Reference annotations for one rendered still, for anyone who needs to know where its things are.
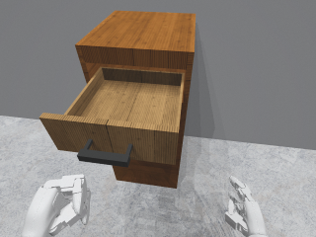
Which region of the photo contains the cabinet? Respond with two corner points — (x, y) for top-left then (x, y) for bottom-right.
(75, 10), (196, 189)

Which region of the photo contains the left robot hand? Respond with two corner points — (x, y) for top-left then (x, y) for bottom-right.
(20, 174), (91, 237)

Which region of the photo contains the right robot hand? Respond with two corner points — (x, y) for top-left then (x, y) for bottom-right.
(224, 176), (268, 237)

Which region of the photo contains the handle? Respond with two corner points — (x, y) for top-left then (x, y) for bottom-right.
(77, 138), (133, 168)

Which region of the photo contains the drawer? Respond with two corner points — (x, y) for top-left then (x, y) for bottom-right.
(39, 66), (185, 165)

